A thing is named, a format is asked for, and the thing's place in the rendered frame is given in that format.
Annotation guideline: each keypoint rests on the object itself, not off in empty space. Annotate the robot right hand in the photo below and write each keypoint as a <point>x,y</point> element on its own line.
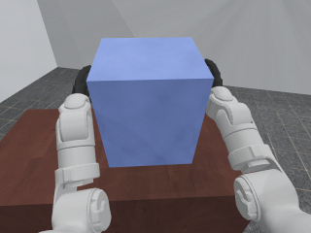
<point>218,81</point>

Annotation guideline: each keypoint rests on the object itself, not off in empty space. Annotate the robot right forearm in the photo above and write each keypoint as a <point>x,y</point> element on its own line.
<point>247,151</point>

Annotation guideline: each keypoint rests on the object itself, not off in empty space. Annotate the robot left hand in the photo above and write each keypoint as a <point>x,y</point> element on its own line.
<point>80,85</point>

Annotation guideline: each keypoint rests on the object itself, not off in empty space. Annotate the robot left forearm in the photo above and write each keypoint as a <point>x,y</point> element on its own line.
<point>75,145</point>

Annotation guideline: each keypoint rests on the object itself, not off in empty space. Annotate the carton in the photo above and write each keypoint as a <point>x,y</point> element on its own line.
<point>149,97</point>

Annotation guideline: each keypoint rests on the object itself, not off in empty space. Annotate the pedestal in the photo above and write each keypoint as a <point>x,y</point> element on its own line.
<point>197,197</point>

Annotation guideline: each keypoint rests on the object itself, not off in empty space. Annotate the robot right upper arm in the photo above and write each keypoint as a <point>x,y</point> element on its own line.
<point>268,198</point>

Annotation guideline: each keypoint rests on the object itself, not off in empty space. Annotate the robot left upper arm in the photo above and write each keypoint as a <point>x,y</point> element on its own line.
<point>81,211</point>

